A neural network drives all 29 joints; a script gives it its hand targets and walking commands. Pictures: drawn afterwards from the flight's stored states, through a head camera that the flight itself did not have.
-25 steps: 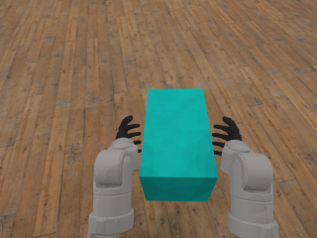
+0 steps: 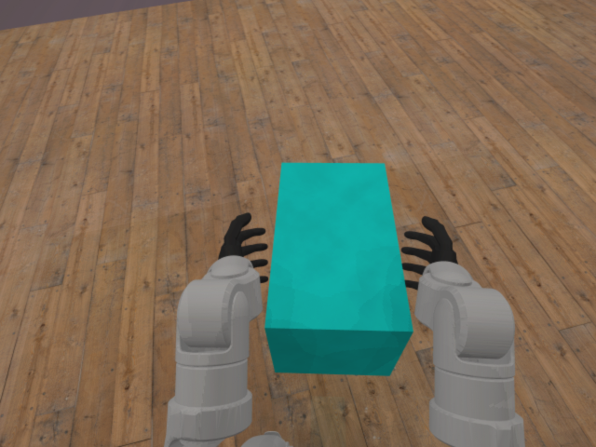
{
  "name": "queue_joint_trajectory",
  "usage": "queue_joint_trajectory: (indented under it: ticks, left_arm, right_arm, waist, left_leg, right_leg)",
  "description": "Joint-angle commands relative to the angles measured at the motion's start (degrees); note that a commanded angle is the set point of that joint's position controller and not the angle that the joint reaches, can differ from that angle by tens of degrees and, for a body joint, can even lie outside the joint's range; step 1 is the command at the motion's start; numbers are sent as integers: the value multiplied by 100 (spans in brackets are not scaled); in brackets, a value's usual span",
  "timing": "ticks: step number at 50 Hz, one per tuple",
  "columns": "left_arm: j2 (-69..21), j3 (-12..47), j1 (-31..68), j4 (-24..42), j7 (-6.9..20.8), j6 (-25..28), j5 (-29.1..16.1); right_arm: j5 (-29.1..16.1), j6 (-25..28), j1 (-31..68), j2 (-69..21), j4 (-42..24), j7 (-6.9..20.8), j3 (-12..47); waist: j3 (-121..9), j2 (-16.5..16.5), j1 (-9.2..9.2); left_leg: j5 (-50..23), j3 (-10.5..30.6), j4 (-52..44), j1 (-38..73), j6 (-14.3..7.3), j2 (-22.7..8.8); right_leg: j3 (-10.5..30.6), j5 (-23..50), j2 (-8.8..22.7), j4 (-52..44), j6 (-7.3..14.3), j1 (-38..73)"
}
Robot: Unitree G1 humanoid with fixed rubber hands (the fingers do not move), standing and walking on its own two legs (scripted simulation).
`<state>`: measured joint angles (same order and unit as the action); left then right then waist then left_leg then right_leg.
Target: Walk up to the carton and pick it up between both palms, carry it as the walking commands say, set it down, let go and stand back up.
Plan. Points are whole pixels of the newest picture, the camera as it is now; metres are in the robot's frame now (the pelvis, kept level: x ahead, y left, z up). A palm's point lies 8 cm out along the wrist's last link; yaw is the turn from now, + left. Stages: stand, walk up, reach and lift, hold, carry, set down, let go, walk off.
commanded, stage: carry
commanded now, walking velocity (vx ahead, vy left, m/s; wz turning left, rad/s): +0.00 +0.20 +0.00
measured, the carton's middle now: (332, 262) +0.39 -0.01 +0.00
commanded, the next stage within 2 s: none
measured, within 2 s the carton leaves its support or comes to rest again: neither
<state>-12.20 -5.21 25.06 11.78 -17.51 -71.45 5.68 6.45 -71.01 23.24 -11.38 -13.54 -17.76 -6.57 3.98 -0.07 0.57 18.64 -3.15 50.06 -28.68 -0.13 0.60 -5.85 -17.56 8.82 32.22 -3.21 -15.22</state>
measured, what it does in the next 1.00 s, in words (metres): steps to the left: left foot, then right foot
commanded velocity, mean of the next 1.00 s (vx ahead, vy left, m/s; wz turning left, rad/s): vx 0.00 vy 0.20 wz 0.00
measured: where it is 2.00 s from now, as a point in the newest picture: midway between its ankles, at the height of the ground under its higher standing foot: outside the picture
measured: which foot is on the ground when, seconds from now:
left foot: up 0.00-0.06, down 0.08-0.54, up 0.56-0.78, down 0.80-1.00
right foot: down 0.00-0.10, up 0.12-0.50, down 0.52-0.80, up 0.82-1.00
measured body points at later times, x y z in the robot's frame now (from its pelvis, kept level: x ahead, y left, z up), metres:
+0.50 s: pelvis -0.02 +0.12 +0.00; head +0.04 +0.12 +0.45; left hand +0.32 +0.22 +0.08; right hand +0.30 -0.03 +0.07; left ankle +0.07 +0.14 -0.73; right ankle -0.06 +0.00 -0.72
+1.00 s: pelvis -0.01 +0.23 +0.00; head +0.04 +0.23 +0.45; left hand +0.32 +0.34 +0.08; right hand +0.31 +0.09 +0.08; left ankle +0.05 +0.29 -0.73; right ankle -0.05 +0.10 -0.69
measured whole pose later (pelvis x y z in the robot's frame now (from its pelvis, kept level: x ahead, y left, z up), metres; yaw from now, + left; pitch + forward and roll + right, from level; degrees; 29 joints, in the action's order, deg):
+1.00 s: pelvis -0.01 +0.23 +0.00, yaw -1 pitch +2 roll -1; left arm -12.1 -5.3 24.8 12.5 -17.7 -71.4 5.7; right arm 6.4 -71.5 23.3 -11.4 -14.3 -17.5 -6.1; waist 4.3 0.4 0.6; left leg 10.8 -5.1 30.5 -21.7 -4.8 1.0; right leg -5.8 -33.9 3.6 53.9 -4.1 -22.9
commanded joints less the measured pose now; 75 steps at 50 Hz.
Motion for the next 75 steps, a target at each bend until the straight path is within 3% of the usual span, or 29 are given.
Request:
queue_joint_trajectory:
  ticks: [1,3,5,6,9,18,20,23,25,27,28,29,33,37,39,41,44,52,55,56,58,60,62,66,70,72,73,74,75]
  left_arm:
    - [-6029,2460,2134,868,1356,242,-1955]
    - [-6067,2488,2088,628,1349,197,-1944]
    - [-6071,2692,2113,684,1322,148,-1948]
    - [-6178,2828,2287,680,1333,114,-1988]
    - [-6424,2836,2545,675,1361,191,-2125]
    - [-6227,2853,2274,600,1262,173,-2007]
    - [-6192,2801,2219,577,1248,192,-2008]
    - [-6271,2704,1918,525,1268,251,-1947]
    - [-6351,2656,1843,516,1306,283,-1907]
    - [-6321,2665,2029,779,1374,354,-1968]
    - [-6215,2711,2333,983,1372,347,-2050]
    - [-6262,2763,2247,974,1380,290,-2022]
    - [-6135,2551,2186,898,1358,267,-2023]
    - [-6093,2521,2038,754,1345,223,-1977]
    - [-6056,2542,1909,684,1333,237,-1921]
    - [-6112,2797,2079,728,1310,160,-1999]
    - [-6309,2811,2174,718,1357,199,-2026]
    - [-6202,2661,2242,639,1348,220,-1990]
    - [-6168,2486,1916,393,1351,190,-1878]
    - [-6175,2441,1801,304,1373,188,-1829]
    - [-6151,2403,1920,404,1443,247,-1833]
    - [-6128,2540,2256,914,1414,304,-1943]
    - [-6046,2515,2477,952,1391,307,-2022]
    - [-6016,2341,2104,687,1405,276,-1954]
    - [-6101,2400,1994,539,1398,248,-1906]
    - [-6071,2521,2070,638,1356,231,-1905]
    - [-6119,2650,1926,659,1340,225,-1902]
    - [-6089,2825,2263,891,1332,228,-2008]
    - [-6216,2878,2253,738,1366,217,-1996]
  right_arm:
    - [-2190,153,2601,-5991,-856,1285,2761]
    - [-2136,139,2685,-5870,-851,1287,2691]
    - [-2014,125,2434,-5739,-714,1317,2515]
    - [-1986,160,2477,-5822,-715,1338,2424]
    - [-2052,195,2684,-6039,-759,1404,2495]
    - [-2064,286,2607,-5798,-951,1352,2453]
    - [-2082,289,2653,-5799,-964,1331,2498]
    - [-2096,322,2624,-5822,-1180,1306,2628]
    - [-2054,311,2509,-5843,-1106,1292,2721]
    - [-2127,293,2493,-5939,-1134,1303,2821]
    - [-2250,284,2876,-5908,-1303,1307,2883]
    - [-2203,233,2643,-5987,-1100,1316,2834]
    - [-2216,190,2477,-6087,-900,1300,2821]
    - [-2166,158,2537,-5962,-875,1273,2773]
    - [-2170,191,2659,-5817,-1048,1304,2751]
    - [-2031,173,2449,-5701,-889,1318,2552]
    - [-1978,211,2272,-5995,-705,1391,2557]
    - [-2020,257,2510,-5957,-766,1344,2603]
    - [-2037,217,2427,-5891,-758,1294,2737]
    - [-1986,186,2307,-5890,-660,1301,2765]
    - [-2041,171,2565,-5915,-805,1318,2865]
    - [-2178,152,2536,-6091,-805,1343,2869]
    - [-2232,154,2525,-6113,-585,1345,2747]
    - [-2195,158,2603,-6065,-727,1300,2860]
    - [-2157,161,2608,-6004,-785,1301,2787]
    - [-2154,172,2673,-5913,-802,1333,2682]
    - [-2157,192,2549,-5857,-851,1352,2661]
    - [-2115,217,2489,-5854,-795,1372,2523]
    - [-2024,205,2340,-5985,-637,1390,2535]
  waist:
    - [-2941,-1497,-19]
    - [-3352,-918,-152]
    - [-3429,1666,-227]
    - [-3277,1764,-217]
    - [-3306,643,-185]
    - [-3400,874,-193]
    - [-3500,846,-148]
    - [-3674,779,-12]
    - [-3771,418,134]
    - [-3338,-1484,153]
    - [-3069,-1353,117]
    - [-2809,-755,94]
    - [-2872,-897,42]
    - [-3128,-1524,-40]
    - [-3572,-564,-130]
    - [-3567,1630,-217]
    - [-3570,844,-186]
    - [-3314,714,-138]
    - [-3450,488,30]
    - [-3377,269,108]
    - [-3091,-1534,139]
    - [-2871,-767,94]
    - [-2808,-405,48]
    - [-2939,-1353,59]
    - [-3132,-1453,-53]
    - [-3717,38,-185]
    - [-3718,1530,-184]
    - [-3603,1929,-196]
    - [-3430,1323,-186]
  left_leg:
    - [-188,-200,-1864,640,20,-223]
    - [-1267,-125,-2909,2051,-125,-393]
    - [-3861,1891,-2826,3570,-697,-1900]
    - [-3212,2025,-2926,3134,-1016,-2014]
    - [-1986,1215,-2755,3188,-1037,-1479]
    - [-2054,1444,-3163,3204,-963,-1344]
    - [-2160,1203,-3301,3041,-831,-1231]
    - [-2692,425,-3342,2445,-128,-887]
    - [-3037,-94,-3087,1306,558,-487]
    - [511,18,-100,-427,592,-218]
    - [738,817,950,-762,395,-422]
    - [527,860,1345,-956,319,-466]
    - [71,35,45,-887,166,-224]
    - [-544,-244,-2331,770,24,-220]
    - [-2036,-211,-2895,2510,-175,-489]
    - [-5568,1821,-2441,3981,-848,-2069]
    - [-4166,1135,-2303,3748,-1104,-1579]
    - [-2776,1160,-2724,2689,-1271,-1355]
    - [-2595,618,-2476,1656,-802,-1044]
    - [-2227,359,-2334,793,-398,-781]
    - [658,-7,18,-815,185,-55]
    - [538,855,1378,-1083,59,-388]
    - [324,529,970,-1141,101,-422]
    - [223,-55,-103,-645,149,-193]
    - [-584,-326,-2328,887,27,-172]
    - [-2707,399,-2647,2960,-250,-896]
    - [-4991,1721,-2428,3731,-571,-1892]
    - [-4868,2064,-2551,3670,-905,-2096]
    - [-4036,1925,-2593,3503,-965,-1851]
  right_leg:
    - [342,3709,969,42,607,1587]
    - [-107,2207,605,871,185,920]
    - [-244,-2180,-473,2349,-123,-1652]
    - [126,-2588,-559,3099,32,-1705]
    - [306,-1520,-380,3415,127,-1796]
    - [66,-1414,-806,2022,165,-1200]
    - [-79,-1406,-864,1417,255,-637]
    - [-537,-702,-989,-590,447,1083]
    - [-28,268,-285,-1537,626,2946]
    - [2363,2210,1985,-1065,1485,2789]
    - [2420,2508,2186,-995,1712,2302]
    - [1791,2621,1960,-828,1542,1977]
    - [789,4944,1075,-243,1018,2389]
    - [123,4082,829,258,531,1963]
    - [-174,2060,428,933,148,777]
    - [-151,-2532,-550,2531,-130,-1677]
    - [212,-1993,-438,3018,67,-1659]
    - [-24,-1242,-708,1279,267,-563]
    - [-182,-95,-679,-561,449,1258]
    - [278,269,-230,-830,610,2196]
    - [2527,2372,1916,-1219,1363,2687]
    - [2019,2970,1894,-876,1536,2260]
    - [1326,3594,1441,-615,1246,2241]
    - [720,4861,1022,-226,914,2371]
    - [120,3734,851,402,489,1796]
    - [-133,1018,330,1323,74,135]
    - [-223,-1956,-342,2258,-98,-1260]
    - [84,-2698,-626,2966,-19,-1647]
    - [288,-2419,-513,3182,43,-1642]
